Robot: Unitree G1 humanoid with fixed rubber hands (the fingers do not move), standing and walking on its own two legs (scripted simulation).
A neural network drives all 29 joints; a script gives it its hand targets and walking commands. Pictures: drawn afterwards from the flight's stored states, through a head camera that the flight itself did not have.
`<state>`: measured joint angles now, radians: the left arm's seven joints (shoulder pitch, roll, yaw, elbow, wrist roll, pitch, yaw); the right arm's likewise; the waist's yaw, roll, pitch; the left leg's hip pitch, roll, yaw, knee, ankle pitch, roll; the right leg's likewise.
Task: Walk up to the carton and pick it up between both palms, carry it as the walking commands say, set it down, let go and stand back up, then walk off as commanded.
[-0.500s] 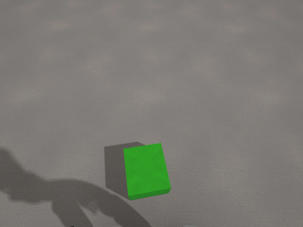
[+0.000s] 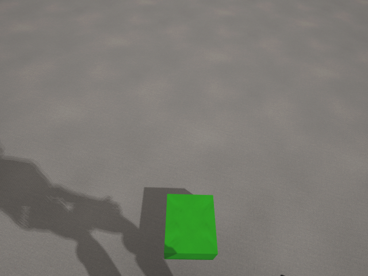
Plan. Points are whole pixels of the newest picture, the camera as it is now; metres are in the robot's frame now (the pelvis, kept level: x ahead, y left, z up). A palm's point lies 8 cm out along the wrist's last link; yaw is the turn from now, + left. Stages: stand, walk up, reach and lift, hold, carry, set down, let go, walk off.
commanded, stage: walk up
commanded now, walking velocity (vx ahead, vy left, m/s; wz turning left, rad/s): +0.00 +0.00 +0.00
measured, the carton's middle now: (189, 226) +0.43 -0.03 -0.70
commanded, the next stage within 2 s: stand in 0.80 s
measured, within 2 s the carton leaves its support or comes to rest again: neither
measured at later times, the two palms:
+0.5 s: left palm out of the picture +0.08 +0.22 -0.13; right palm out of the picture +0.03 -0.25 -0.14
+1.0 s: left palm out of the picture +0.02 +0.20 -0.14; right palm out of the picture +0.01 -0.24 -0.14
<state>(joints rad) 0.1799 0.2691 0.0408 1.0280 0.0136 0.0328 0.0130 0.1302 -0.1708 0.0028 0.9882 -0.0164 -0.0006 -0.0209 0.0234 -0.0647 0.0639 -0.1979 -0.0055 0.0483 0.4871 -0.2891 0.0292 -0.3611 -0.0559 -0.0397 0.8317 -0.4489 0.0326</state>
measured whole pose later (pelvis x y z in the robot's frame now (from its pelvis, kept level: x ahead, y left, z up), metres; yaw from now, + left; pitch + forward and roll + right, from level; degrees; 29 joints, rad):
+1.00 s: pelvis +0.02 -0.02 +0.01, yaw -1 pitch -1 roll +0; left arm 0.23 0.16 0.03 1.16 0.00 -0.01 0.03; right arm 0.25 -0.14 0.00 1.17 0.00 -0.01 -0.04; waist 0.00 -0.02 0.06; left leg -0.08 0.03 0.05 0.38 -0.27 -0.01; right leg -0.16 -0.01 -0.08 0.40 -0.22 -0.02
